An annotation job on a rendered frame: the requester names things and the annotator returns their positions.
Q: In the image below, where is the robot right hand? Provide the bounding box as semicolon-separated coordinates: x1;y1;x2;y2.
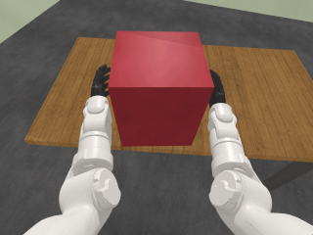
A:
208;70;226;109

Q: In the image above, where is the robot right forearm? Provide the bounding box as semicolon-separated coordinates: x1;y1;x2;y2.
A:
207;103;263;185

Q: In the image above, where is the robot left forearm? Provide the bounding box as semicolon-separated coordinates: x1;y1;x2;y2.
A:
59;95;113;204

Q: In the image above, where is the robot left hand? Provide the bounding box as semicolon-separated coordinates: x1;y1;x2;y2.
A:
90;64;111;98

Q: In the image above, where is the right robot upper arm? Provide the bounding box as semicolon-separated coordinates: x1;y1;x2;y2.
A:
208;169;313;235

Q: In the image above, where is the carton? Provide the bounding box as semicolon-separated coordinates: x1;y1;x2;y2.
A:
108;30;214;147

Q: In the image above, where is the left robot upper arm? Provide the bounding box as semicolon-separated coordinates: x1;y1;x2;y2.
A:
23;167;121;235

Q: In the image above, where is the table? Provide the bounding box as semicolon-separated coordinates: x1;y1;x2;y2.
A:
24;36;313;192

